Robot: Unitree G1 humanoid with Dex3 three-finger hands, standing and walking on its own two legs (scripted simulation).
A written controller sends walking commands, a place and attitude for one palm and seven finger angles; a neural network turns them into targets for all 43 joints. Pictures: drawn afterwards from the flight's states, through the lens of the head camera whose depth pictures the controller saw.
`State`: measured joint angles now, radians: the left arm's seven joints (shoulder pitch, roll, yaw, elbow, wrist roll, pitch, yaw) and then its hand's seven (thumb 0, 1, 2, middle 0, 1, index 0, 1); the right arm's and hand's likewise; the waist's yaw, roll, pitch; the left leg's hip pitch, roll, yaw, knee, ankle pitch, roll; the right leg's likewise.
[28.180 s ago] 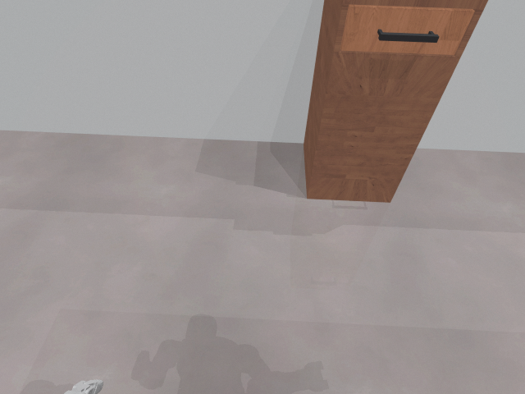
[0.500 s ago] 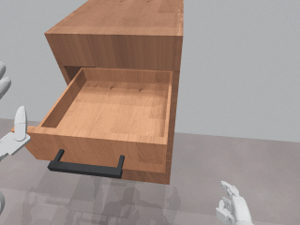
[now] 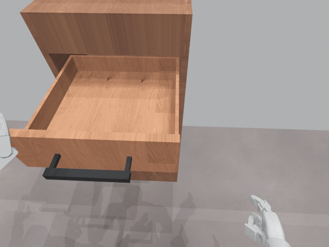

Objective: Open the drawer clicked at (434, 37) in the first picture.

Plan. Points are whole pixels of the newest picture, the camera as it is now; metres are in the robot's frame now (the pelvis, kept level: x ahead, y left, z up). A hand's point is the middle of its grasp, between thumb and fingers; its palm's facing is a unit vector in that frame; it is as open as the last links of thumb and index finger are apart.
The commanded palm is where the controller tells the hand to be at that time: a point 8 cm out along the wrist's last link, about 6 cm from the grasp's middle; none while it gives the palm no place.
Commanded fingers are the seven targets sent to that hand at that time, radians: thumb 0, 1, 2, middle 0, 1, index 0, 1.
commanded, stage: step back with the hand held close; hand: left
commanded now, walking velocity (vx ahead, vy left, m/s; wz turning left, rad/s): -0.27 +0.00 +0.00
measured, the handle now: (90, 167) +0.27 +0.19 +0.07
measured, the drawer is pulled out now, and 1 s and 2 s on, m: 0.30 0.30 0.30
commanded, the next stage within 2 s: stop stepping back and stand still in 0.80 s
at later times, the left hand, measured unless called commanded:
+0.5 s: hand out of the picture +0.10 +0.25 +0.26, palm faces +0.51 -0.75 -0.42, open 7.5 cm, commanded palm +0.04 +0.30 +0.26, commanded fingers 0.00 0.90 0.90 -0.20 -0.30 -0.20 -0.30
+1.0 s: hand out of the picture +0.01 +0.26 +0.25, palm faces +0.44 -0.74 -0.50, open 7.5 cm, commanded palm -0.07 +0.31 +0.26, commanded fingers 0.00 0.90 0.90 -0.20 -0.30 -0.20 -0.30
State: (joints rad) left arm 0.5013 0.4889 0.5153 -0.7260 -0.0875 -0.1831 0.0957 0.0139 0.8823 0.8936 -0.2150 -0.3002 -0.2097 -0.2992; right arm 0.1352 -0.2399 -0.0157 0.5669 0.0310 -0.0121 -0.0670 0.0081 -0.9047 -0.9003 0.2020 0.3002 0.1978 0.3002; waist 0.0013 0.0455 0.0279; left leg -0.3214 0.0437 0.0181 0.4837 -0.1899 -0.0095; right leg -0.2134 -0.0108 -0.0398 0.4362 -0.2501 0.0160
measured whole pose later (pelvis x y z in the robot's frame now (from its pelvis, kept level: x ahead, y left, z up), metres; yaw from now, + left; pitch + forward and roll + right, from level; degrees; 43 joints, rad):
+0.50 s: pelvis -0.09 +0.02 -0.02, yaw +1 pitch -1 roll -2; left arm 0.39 0.48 0.55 -0.79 -0.06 -0.26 0.16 0.01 0.88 0.89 -0.22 -0.30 -0.21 -0.30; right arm 0.19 -0.22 0.00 0.61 0.02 -0.10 -0.06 0.01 -0.90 -0.90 0.20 0.30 0.20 0.30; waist 0.00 0.02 0.05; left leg -0.50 0.02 0.00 0.67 -0.25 0.01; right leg -0.39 -0.03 -0.04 0.61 -0.21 0.03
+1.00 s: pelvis -0.20 +0.03 -0.01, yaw +0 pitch +2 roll -1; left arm 0.42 0.55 0.61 -0.81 -0.06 -0.27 0.13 0.01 0.88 0.89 -0.22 -0.30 -0.21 -0.30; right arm 0.12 -0.18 -0.02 0.61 0.00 -0.12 -0.04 0.01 -0.90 -0.90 0.20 0.30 0.20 0.30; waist -0.01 -0.06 0.08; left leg -0.41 0.01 0.06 0.55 -0.18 0.03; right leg -0.43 0.00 0.01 0.76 -0.43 0.01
